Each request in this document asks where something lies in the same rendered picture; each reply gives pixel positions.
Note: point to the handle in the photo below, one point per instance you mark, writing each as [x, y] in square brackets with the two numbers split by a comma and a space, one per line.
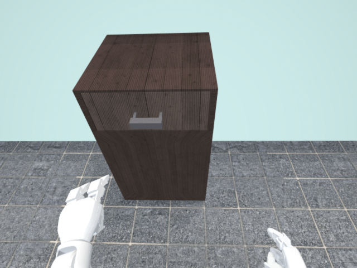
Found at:
[146, 123]

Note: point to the robot right hand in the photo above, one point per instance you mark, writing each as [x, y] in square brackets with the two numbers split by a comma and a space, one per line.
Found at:
[290, 256]

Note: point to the cabinet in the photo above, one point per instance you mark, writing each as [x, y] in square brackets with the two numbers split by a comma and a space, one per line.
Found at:
[154, 164]

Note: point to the left robot forearm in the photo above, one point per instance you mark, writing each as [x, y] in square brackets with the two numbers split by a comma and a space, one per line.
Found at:
[73, 254]

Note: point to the drawer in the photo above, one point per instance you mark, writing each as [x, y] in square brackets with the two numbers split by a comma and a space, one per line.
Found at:
[181, 110]

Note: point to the robot left hand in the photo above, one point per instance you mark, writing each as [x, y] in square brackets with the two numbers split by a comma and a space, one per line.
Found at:
[82, 218]

